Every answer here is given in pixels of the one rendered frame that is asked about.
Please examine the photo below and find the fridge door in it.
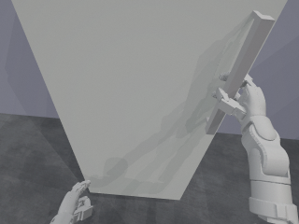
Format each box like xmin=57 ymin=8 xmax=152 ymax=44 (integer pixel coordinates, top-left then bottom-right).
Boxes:
xmin=11 ymin=0 xmax=288 ymax=201

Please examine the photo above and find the right robot forearm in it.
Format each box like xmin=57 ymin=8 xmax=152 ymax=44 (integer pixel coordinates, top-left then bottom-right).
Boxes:
xmin=240 ymin=115 xmax=299 ymax=224

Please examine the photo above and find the handle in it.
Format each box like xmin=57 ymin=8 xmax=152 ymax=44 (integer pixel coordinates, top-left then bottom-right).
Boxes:
xmin=205 ymin=10 xmax=276 ymax=135

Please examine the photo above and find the robot left hand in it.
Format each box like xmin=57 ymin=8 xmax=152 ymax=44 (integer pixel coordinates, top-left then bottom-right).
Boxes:
xmin=58 ymin=180 xmax=93 ymax=224

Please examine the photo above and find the left robot forearm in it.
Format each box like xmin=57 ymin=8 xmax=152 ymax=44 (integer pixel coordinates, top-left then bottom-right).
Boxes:
xmin=50 ymin=213 xmax=75 ymax=224

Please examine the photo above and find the robot right hand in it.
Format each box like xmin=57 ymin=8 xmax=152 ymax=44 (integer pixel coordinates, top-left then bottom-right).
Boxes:
xmin=211 ymin=71 xmax=266 ymax=126

